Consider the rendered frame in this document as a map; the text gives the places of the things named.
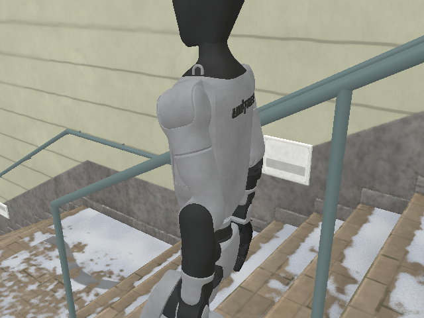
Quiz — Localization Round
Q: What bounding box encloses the robot left upper arm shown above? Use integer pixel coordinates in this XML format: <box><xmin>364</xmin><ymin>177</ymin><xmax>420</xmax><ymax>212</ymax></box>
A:
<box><xmin>156</xmin><ymin>78</ymin><xmax>225</xmax><ymax>232</ymax></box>

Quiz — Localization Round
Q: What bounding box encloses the right robot forearm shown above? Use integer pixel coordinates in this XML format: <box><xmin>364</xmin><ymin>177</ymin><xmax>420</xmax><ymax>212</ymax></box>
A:
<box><xmin>231</xmin><ymin>158</ymin><xmax>263</xmax><ymax>225</ymax></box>

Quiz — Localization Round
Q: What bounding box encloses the robot head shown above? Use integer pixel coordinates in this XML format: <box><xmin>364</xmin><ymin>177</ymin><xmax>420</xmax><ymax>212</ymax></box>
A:
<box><xmin>172</xmin><ymin>0</ymin><xmax>246</xmax><ymax>80</ymax></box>

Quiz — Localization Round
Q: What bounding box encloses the right robot hand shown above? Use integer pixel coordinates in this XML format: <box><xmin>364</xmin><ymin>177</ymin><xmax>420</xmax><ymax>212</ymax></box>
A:
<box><xmin>232</xmin><ymin>220</ymin><xmax>253</xmax><ymax>272</ymax></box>

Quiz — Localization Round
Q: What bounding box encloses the robot right upper arm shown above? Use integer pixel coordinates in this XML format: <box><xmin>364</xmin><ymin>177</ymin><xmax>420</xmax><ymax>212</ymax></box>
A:
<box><xmin>241</xmin><ymin>64</ymin><xmax>265</xmax><ymax>168</ymax></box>

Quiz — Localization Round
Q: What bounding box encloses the left robot forearm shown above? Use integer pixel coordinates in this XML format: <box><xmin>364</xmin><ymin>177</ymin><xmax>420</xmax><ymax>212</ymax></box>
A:
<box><xmin>175</xmin><ymin>203</ymin><xmax>221</xmax><ymax>318</ymax></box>

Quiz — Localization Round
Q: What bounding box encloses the humanoid robot torso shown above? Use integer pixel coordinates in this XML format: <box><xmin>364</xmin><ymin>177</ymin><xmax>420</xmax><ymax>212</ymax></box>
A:
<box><xmin>168</xmin><ymin>64</ymin><xmax>254</xmax><ymax>289</ymax></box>

